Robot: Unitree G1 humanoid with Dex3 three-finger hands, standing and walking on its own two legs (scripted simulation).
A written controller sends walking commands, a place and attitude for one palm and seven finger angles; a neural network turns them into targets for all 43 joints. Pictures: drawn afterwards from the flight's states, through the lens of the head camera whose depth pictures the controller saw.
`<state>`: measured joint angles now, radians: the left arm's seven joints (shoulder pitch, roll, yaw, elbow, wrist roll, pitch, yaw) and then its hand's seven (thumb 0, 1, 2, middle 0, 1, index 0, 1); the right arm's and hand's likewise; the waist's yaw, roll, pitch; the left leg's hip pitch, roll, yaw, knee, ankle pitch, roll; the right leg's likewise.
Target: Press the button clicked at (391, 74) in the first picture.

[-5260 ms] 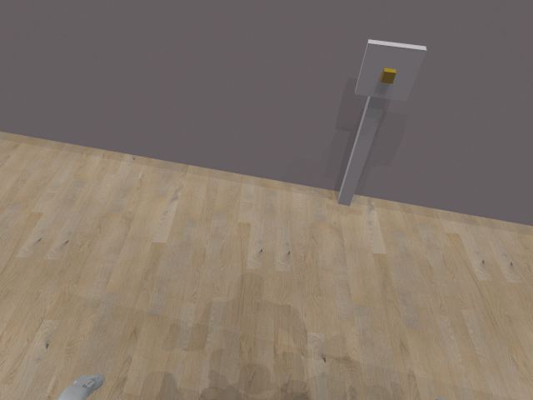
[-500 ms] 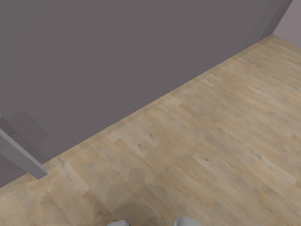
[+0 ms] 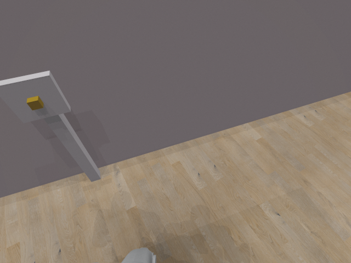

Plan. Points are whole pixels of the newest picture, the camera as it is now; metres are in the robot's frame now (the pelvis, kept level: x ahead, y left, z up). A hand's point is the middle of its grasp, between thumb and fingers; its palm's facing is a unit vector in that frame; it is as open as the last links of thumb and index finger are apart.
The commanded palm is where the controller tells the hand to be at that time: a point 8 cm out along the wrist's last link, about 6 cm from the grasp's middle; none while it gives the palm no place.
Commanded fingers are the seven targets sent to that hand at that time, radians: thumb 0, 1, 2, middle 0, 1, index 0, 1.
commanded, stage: turn to face it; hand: left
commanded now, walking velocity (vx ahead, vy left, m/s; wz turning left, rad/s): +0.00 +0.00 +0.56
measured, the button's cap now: (35, 102) +0.63 +0.55 -0.05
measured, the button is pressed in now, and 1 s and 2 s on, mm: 0 0 0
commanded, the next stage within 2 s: take the last steps up to it in 0.54 s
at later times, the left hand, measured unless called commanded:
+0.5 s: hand out of the picture +0.03 +0.25 -0.16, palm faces +0.25 -0.92 -0.29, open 7.4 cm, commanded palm none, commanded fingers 0.00 0.90 0.90 -0.20 -0.30 -0.20 -0.30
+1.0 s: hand out of the picture -0.12 +0.20 -0.17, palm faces +0.45 -0.87 -0.21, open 7.4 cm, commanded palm none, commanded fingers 0.00 0.90 0.90 -0.20 -0.30 -0.20 -0.30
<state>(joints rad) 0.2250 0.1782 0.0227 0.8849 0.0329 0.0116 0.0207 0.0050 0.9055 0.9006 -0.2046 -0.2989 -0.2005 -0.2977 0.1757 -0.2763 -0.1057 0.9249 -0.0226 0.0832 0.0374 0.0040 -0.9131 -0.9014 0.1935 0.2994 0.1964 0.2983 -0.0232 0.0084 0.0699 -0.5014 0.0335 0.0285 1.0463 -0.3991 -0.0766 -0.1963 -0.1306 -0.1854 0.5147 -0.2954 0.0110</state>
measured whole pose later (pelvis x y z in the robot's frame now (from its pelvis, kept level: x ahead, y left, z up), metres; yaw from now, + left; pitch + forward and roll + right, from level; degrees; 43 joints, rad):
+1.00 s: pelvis +0.01 +0.05 +0.00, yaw +23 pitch +0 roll +0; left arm 0.40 0.20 0.04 1.08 0.04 -0.03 0.01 0.00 0.91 0.90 -0.20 -0.30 -0.20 -0.30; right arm 0.21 -0.21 -0.06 1.02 -0.02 0.03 0.04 0.01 -0.91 -0.90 0.19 0.30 0.20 0.30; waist 0.06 -0.02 0.02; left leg -0.30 0.06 0.09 0.62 -0.35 -0.02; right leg -0.14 -0.13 -0.20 0.43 -0.27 0.04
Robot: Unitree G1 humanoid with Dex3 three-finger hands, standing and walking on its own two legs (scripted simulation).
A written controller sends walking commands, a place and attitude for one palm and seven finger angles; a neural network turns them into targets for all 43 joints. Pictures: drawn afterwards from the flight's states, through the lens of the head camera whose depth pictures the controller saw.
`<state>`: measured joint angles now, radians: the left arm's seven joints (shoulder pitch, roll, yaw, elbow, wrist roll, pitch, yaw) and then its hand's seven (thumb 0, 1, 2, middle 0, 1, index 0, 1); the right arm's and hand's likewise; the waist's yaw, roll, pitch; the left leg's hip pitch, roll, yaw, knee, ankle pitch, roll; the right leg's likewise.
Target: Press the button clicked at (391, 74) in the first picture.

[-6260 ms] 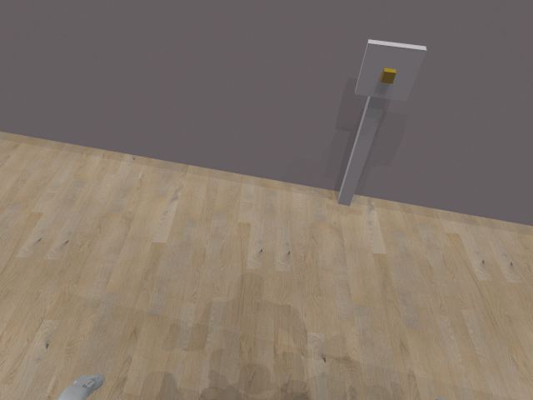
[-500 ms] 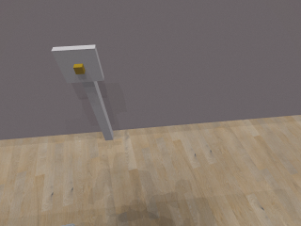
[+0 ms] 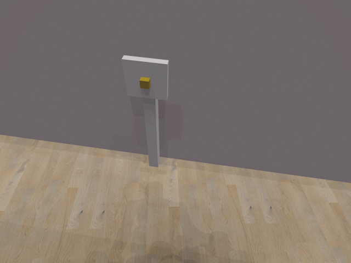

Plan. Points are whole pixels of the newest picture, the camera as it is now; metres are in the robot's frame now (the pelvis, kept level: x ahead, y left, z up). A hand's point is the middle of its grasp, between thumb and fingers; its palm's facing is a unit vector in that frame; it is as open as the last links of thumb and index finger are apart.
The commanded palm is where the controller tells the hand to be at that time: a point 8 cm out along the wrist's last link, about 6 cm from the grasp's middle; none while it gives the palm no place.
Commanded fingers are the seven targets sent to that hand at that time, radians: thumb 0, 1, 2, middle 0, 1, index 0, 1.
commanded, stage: take the last steps up to it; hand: left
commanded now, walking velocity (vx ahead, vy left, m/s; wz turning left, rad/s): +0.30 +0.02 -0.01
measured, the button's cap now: (145, 82) +0.77 +0.21 -0.06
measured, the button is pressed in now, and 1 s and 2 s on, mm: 0 0 0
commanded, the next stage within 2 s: come to a stop and stand still in 0.54 s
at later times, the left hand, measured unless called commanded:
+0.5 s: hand (118, 212) +0.28 +0.20 -0.17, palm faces -0.08 -0.98 -0.17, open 7.4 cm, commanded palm none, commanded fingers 0.00 0.90 0.90 -0.20 -0.30 -0.20 -0.30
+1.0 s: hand (111, 199) +0.32 +0.24 -0.20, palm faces +0.03 -0.97 -0.23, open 7.3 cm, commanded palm none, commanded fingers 0.00 0.90 0.90 -0.20 -0.30 -0.20 -0.30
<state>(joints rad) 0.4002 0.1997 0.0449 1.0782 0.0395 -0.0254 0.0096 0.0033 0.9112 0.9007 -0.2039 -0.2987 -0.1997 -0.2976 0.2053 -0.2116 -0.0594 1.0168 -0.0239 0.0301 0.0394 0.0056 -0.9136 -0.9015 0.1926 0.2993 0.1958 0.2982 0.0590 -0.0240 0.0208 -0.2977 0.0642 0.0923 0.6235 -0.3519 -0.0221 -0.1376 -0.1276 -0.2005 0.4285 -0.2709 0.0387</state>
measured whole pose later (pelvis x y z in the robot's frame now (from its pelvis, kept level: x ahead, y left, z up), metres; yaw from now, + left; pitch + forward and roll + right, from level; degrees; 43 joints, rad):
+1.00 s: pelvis +0.27 +0.05 -0.02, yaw -2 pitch -2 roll -1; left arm 0.21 0.21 0.05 1.01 0.02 0.04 0.04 0.00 0.92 0.90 -0.20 -0.30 -0.20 -0.30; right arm 0.13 -0.17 -0.05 0.98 -0.02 0.01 -0.02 0.00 -0.93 -0.90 0.19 0.30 0.20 0.30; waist 0.02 -0.02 0.10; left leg -0.37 0.05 0.07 0.63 -0.22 0.03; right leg -0.34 -0.02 -0.06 0.86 -0.52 0.01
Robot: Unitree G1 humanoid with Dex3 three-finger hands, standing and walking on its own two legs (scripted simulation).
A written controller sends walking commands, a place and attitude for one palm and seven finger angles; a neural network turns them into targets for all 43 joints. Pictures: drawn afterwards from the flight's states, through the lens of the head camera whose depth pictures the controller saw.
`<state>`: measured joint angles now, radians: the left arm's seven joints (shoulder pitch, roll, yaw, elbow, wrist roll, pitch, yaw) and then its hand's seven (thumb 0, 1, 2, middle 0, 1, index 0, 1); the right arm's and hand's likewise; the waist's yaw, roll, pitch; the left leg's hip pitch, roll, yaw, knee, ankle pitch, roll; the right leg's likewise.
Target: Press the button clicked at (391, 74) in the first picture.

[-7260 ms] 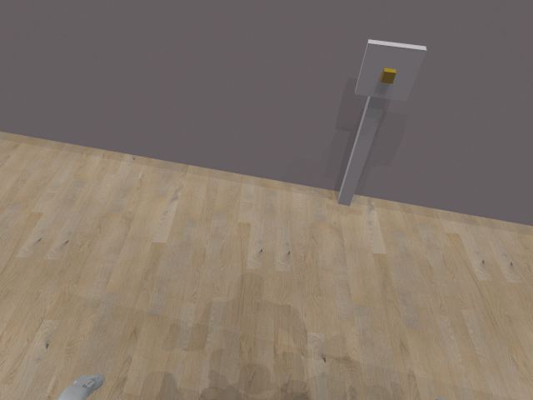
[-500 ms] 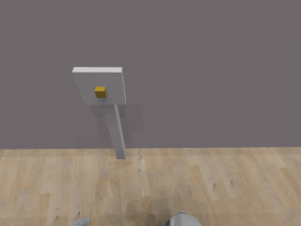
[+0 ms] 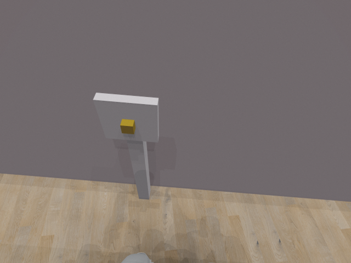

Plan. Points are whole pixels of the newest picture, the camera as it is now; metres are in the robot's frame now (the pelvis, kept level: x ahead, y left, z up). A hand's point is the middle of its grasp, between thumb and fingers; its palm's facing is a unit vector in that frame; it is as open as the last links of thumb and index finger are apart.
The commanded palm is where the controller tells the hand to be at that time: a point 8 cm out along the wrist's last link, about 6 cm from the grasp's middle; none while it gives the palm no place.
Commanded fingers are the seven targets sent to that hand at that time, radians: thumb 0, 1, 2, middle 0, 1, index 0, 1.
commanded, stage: come to a stop and stand still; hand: left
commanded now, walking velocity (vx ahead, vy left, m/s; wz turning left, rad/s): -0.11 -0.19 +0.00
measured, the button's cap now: (128, 125) +0.49 +0.19 -0.04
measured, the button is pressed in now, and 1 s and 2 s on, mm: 0 0 0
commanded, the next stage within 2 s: look again from close up in 0.54 s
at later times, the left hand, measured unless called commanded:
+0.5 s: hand out of the picture -0.06 +0.13 -0.14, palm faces +0.04 -0.98 -0.22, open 7.4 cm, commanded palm none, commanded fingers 0.00 0.90 0.90 -0.20 -0.30 -0.20 -0.30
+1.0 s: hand out of the picture +0.01 +0.23 -0.15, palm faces +0.03 -0.95 -0.32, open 7.4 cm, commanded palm none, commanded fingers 0.00 0.90 0.90 -0.20 -0.30 -0.20 -0.30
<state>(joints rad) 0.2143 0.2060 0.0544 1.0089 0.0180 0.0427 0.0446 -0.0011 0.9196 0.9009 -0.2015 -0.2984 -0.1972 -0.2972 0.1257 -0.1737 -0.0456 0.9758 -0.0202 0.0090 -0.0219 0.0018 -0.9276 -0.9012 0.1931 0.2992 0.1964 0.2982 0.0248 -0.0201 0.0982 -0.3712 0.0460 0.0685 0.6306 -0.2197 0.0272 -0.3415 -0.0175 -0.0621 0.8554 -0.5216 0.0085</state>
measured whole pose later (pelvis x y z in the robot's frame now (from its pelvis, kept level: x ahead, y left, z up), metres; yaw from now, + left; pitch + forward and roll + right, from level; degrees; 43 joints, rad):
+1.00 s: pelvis -0.06 +0.00 +0.01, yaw +0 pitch -2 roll +0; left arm 0.23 0.27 0.02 0.97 0.03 0.01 0.03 0.00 0.91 0.90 -0.20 -0.30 -0.20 -0.30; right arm 0.19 -0.22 -0.03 0.95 -0.02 -0.01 -0.01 0.00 -0.92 -0.90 0.20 0.30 0.20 0.30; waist 0.01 0.01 0.00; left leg -0.24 0.01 0.06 0.59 -0.32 0.02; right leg -0.20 -0.09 -0.04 0.57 -0.33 0.06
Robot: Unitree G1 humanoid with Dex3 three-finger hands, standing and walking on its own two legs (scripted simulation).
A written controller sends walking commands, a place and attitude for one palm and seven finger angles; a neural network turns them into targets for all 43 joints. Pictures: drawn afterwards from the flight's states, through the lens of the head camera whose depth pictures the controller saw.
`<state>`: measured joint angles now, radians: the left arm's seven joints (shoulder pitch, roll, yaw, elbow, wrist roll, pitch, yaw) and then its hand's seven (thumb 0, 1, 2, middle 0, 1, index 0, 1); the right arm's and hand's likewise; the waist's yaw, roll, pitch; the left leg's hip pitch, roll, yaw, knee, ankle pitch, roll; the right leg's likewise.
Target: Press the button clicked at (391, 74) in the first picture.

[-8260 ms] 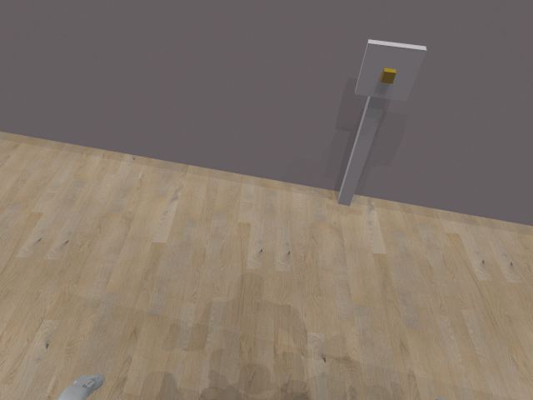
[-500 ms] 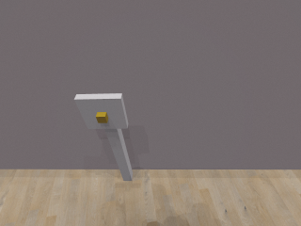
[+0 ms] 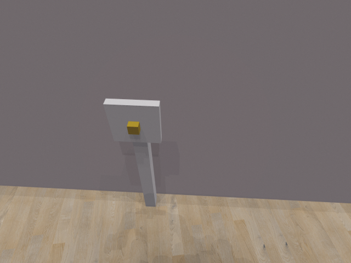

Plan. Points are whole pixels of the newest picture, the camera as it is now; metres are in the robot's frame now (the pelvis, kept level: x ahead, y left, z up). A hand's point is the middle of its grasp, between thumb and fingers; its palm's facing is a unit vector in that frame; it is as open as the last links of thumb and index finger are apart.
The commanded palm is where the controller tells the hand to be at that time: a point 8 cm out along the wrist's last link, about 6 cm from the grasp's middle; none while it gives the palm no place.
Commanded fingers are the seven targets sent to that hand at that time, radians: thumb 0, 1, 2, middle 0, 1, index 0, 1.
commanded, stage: look again from close up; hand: left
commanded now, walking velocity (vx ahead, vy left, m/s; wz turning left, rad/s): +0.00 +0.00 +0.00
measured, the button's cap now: (134, 127) +0.55 +0.18 -0.04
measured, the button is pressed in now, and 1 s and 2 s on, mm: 0 0 0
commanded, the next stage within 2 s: shuffle to correct the standing spot in 0.18 s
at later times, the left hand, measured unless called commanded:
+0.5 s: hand out of the picture +0.00 +0.19 -0.16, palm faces -0.02 -0.96 -0.29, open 7.4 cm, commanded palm none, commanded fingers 0.00 0.90 0.90 -0.20 -0.30 -0.20 -0.30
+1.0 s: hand out of the picture -0.01 +0.13 -0.18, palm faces +0.11 -0.98 -0.17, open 7.4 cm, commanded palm none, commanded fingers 0.00 0.90 0.90 -0.20 -0.30 -0.20 -0.30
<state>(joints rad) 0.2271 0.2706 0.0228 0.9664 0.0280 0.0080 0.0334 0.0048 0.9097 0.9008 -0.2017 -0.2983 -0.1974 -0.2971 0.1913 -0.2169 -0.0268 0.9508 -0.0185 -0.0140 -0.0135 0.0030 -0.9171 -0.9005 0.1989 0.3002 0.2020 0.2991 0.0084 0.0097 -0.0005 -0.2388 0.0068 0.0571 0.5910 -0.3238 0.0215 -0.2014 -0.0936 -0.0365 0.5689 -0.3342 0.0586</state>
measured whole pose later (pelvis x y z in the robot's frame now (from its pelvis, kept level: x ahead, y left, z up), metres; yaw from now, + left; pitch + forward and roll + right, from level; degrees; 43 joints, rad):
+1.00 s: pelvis +0.06 -0.02 +0.00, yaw +2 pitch -2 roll -1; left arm 0.43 0.10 0.02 1.10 0.03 -0.04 0.05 0.00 0.91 0.90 -0.20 -0.30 -0.20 -0.30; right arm 0.29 -0.15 -0.03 1.10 -0.02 0.00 -0.02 0.02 -0.94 -0.90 0.20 0.30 0.20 0.30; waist 0.03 0.01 0.05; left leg -0.34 0.05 0.11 0.62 -0.21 0.01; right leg -0.09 -0.07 -0.13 0.56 -0.42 0.03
